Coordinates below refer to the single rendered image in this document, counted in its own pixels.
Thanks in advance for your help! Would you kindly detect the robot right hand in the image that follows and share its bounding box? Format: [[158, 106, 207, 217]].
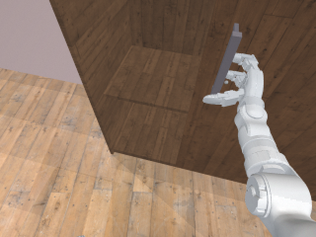
[[202, 52, 264, 107]]

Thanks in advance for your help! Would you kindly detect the handle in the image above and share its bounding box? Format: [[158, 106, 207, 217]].
[[210, 23, 242, 95]]

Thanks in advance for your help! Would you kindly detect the wardrobe door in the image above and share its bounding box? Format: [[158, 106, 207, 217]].
[[175, 0, 316, 200]]

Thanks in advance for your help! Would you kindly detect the right robot upper arm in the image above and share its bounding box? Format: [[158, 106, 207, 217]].
[[245, 172, 316, 237]]

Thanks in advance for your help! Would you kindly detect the right robot forearm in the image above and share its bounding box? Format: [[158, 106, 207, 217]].
[[234, 96, 312, 215]]

